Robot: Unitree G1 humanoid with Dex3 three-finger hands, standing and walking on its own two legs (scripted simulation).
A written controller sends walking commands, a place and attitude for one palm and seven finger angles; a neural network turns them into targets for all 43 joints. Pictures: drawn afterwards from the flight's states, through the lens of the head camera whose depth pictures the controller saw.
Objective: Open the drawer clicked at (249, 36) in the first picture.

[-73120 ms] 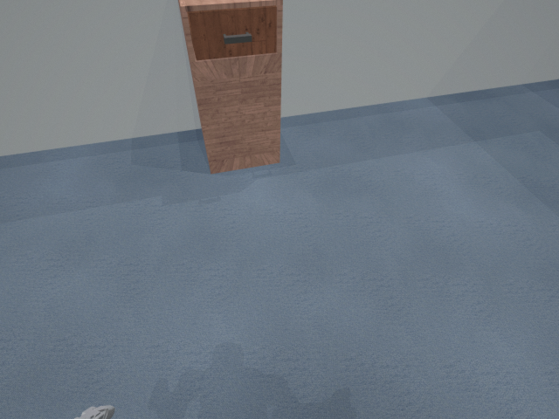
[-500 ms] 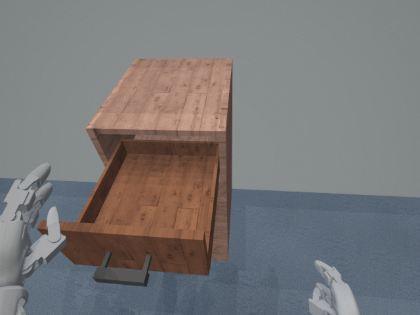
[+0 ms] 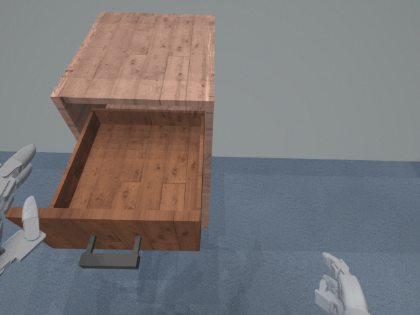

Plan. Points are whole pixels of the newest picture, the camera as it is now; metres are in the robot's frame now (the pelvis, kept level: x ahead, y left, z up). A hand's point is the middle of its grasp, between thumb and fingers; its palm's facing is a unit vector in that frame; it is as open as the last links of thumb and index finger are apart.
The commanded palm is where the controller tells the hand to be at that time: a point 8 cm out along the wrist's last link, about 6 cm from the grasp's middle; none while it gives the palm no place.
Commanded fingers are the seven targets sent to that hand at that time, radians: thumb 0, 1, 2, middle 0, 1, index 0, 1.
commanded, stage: step back with the hand held close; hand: left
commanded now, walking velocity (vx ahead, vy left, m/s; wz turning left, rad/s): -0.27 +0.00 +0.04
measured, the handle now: (112, 250) +0.24 +0.21 -0.06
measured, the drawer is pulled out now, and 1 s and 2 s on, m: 0.30 0.30 0.30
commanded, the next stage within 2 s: stop stepping back and stand still in 0.84 s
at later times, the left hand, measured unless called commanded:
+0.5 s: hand (12, 307) +0.12 +0.22 +0.16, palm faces +0.34 -0.83 -0.44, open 7.4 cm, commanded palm +0.06 +0.27 +0.18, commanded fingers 0.00 0.90 0.90 -0.20 -0.30 -0.20 -0.30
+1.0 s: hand out of the picture -0.01 +0.20 +0.16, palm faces +0.28 -0.82 -0.50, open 7.4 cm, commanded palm -0.08 +0.25 +0.18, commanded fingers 0.00 0.90 0.90 -0.20 -0.30 -0.20 -0.30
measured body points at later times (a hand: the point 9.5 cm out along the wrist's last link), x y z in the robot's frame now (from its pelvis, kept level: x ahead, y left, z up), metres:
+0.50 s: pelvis -0.07 -0.01 +0.00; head -0.04 +0.00 +0.45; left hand +0.09 +0.27 +0.18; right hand +0.10 -0.24 -0.09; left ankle -0.05 +0.09 -0.70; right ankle -0.06 -0.10 -0.74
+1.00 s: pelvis -0.21 -0.03 -0.01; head -0.16 -0.03 +0.44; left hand -0.03 +0.24 +0.19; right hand -0.03 -0.24 -0.10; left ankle -0.13 +0.12 -0.72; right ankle -0.20 -0.12 -0.74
